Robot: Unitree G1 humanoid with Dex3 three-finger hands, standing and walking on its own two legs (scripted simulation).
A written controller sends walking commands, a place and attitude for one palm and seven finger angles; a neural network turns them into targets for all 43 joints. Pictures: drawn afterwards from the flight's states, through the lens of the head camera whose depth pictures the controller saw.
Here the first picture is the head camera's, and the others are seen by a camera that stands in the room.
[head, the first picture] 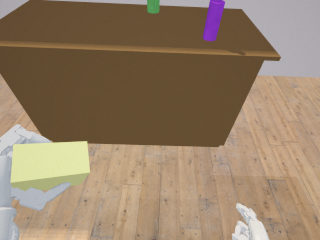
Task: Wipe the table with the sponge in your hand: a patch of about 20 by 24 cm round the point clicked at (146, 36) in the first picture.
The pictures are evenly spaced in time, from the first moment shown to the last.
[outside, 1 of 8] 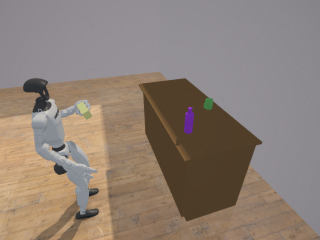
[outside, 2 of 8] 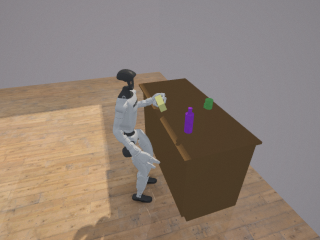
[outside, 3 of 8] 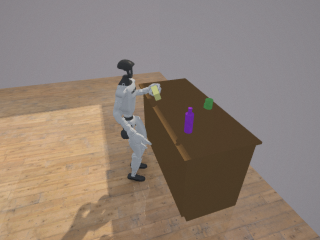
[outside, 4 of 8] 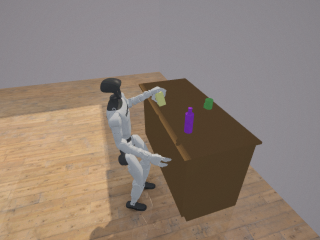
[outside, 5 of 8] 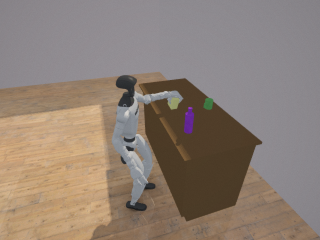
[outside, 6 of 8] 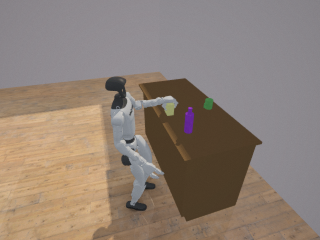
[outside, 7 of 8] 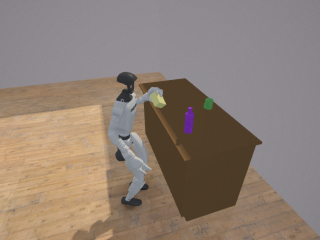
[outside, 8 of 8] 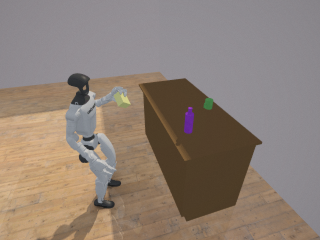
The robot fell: no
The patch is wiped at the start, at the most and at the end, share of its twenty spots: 0.00 1.00 1.00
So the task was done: yes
